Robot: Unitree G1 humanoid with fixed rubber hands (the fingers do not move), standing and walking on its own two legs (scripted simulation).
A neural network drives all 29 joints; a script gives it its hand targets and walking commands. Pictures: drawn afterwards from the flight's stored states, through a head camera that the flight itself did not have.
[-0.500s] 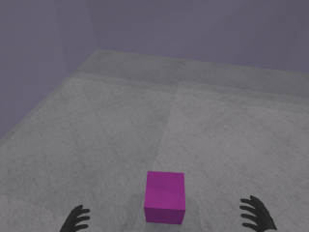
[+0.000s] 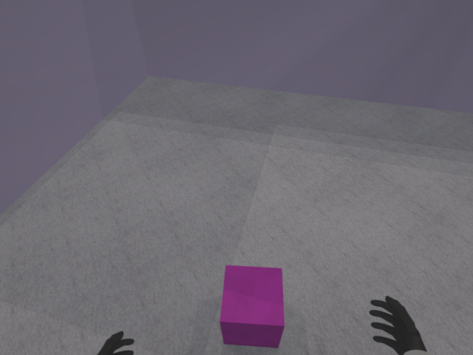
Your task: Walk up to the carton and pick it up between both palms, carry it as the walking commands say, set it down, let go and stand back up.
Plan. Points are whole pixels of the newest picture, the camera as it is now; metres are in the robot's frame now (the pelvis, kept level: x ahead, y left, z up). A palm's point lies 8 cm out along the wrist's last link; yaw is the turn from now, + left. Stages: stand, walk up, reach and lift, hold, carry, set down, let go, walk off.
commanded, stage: stand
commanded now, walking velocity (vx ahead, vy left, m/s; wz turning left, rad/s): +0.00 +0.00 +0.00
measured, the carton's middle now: (252, 307) +0.45 +0.00 -0.64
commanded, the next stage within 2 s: none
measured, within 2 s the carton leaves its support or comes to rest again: neither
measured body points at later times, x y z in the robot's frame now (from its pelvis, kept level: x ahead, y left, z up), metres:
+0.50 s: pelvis +0.00 +0.00 +0.00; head -0.03 +0.00 +0.45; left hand +0.11 +0.27 -0.11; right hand +0.18 -0.26 -0.06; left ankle +0.01 +0.11 -0.73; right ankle -0.01 -0.11 -0.73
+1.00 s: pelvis -0.01 +0.00 +0.00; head -0.05 +0.00 +0.45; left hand +0.10 +0.27 -0.11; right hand +0.17 -0.26 -0.07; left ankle +0.01 +0.11 -0.73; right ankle -0.01 -0.11 -0.73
